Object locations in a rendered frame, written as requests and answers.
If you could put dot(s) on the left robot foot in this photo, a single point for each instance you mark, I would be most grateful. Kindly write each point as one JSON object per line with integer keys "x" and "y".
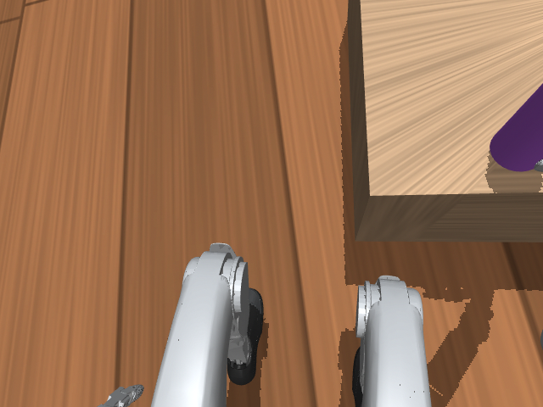
{"x": 245, "y": 373}

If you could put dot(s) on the left robot hand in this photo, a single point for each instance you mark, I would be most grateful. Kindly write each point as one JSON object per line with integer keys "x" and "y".
{"x": 124, "y": 397}

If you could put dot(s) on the bottle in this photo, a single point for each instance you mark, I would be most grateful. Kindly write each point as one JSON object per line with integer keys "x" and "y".
{"x": 518, "y": 145}

